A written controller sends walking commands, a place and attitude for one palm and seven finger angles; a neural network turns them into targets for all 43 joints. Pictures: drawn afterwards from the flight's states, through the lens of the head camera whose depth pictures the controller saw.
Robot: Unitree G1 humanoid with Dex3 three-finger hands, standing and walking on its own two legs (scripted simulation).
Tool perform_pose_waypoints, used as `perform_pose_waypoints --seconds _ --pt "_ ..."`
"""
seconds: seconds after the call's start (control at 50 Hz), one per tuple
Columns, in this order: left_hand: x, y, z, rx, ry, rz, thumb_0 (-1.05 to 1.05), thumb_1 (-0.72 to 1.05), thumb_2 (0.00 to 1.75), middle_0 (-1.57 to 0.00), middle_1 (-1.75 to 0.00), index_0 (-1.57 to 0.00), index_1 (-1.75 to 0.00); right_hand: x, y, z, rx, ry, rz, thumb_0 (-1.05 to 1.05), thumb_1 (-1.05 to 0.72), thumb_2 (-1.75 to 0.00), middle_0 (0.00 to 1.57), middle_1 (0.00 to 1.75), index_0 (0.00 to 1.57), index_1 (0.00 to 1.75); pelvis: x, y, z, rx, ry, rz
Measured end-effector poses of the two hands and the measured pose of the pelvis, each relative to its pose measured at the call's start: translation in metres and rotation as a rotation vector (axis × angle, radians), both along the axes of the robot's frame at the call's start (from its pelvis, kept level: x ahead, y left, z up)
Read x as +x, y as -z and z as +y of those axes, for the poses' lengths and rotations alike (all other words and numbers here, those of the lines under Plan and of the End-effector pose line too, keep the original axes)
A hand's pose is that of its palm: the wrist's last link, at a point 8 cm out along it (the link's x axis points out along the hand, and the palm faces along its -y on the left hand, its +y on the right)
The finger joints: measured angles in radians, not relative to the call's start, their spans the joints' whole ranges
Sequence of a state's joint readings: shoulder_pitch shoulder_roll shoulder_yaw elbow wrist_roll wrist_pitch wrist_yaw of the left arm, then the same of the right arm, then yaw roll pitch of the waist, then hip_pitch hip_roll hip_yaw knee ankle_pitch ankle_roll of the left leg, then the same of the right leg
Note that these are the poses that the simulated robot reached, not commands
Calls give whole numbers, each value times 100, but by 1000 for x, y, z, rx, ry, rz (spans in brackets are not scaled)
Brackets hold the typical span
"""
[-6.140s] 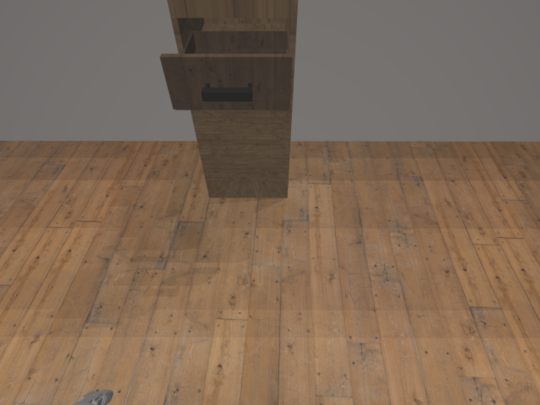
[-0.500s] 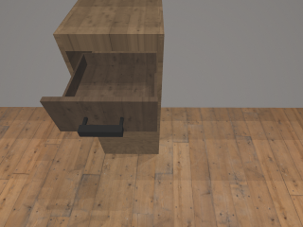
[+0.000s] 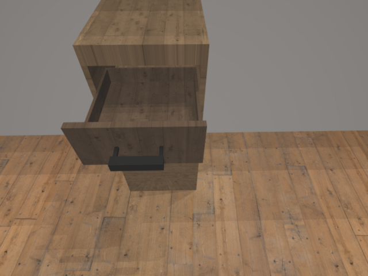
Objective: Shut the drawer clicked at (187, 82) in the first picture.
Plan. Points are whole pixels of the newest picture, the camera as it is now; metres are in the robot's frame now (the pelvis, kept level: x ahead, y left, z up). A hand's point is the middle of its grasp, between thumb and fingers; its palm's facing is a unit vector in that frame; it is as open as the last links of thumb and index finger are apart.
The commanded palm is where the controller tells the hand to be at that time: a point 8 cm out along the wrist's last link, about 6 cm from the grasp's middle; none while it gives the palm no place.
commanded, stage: shuffle to correct the standing spot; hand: left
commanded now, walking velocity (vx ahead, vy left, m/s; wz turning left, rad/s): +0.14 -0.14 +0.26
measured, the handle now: (137, 156) +0.40 +0.15 +0.00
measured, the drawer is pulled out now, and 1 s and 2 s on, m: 0.27 0.27 0.27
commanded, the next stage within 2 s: come to a stop and stand still in 0.34 s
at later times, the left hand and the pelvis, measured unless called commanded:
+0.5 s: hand out of the picture -0.01 +0.09 -0.18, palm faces +0.11 -0.98 -0.16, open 7.4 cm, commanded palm none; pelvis +0.06 -0.06 +0.00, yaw +3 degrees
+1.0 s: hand out of the picture +0.10 +0.09 -0.17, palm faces +0.07 -0.96 -0.27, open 7.4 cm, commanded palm none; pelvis +0.07 -0.09 -0.01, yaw +3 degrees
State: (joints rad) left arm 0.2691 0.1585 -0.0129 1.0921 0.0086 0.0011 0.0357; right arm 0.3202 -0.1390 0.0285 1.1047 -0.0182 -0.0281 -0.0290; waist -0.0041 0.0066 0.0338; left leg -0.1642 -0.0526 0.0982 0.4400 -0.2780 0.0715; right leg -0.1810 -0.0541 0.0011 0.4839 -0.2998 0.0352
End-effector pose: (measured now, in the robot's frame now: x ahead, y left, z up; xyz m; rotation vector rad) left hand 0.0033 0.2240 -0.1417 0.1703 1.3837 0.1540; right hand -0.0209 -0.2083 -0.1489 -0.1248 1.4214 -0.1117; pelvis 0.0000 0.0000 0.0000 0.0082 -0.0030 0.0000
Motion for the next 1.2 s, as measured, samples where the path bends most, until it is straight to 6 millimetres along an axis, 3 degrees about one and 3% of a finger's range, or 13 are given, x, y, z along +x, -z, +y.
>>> perform_pose_waypoints --seconds 0.18,0.36,0.44,0.58,0.64,0.7,0.8,0.94,1.08,1.2 --pt "-2 8 -17 -23 -6 37 1 91 90 -20 -29 -20 -30 10 3 -13 -13 7 5 1 -91 -90 20 30 20 30 12 4 -11 16 -11 -4" --pt "10 6 -51 -14 -59 33 1 91 90 -20 -29 -20 -30 28 12 -51 -13 -13 62 1 -90 -90 20 30 20 30 38 9 -44 2 -46 23" --pt "-2 7 -69 -27 -106 58 0 91 90 -20 -29 -20 -30 65 5 -67 -34 -53 43 1 -91 -90 20 30 20 30 50 7 -55 2 -57 22" --pt "-34 11 -94 -95 -138 223 0 91 89 -20 -30 -20 -30 168 -6 -72 -70 -100 -163 1 -91 -90 20 30 20 30 73 9 -56 -13 -35 8" --pt "-30 19 -94 -105 -141 254 1 90 89 -20 -30 -20 -30 197 -6 -65 -72 -100 -249 1 -91 -90 19 30 20 30 83 15 -54 -6 -20 -9" --pt "-8 18 -90 -80 -131 212 1 91 89 -20 -30 -20 -30 208 -8 -57 -47 -105 -278 1 -91 -90 20 30 20 30 85 11 -56 15 -5 -18" --pt "37 9 -80 -14 -112 61 1 91 89 -20 -30 -20 -30 206 0 -53 13 -112 -263 0 -91 -90 20 30 20 30 76 8 -66 23 -27 -16" --pt "71 -2 -83 52 -56 -74 0 91 90 -20 -29 -20 -30 192 3 -88 28 -75 -268 -1 -92 -90 20 30 20 30 71 9 -87 8 -44 -13" --pt "111 -11 -84 72 1 -196 1 90 89 -20 -30 -20 -30 154 5 -124 -18 -31 -223 0 -91 -90 20 30 20 30 77 10 -97 10 -43 -34" --pt "136 -14 -88 56 37 -229 1 90 89 -20 -30 -20 -30 115 3 -131 -32 -21 -100 1 -91 -90 20 30 20 30 82 7 -103 7 -42 -28"
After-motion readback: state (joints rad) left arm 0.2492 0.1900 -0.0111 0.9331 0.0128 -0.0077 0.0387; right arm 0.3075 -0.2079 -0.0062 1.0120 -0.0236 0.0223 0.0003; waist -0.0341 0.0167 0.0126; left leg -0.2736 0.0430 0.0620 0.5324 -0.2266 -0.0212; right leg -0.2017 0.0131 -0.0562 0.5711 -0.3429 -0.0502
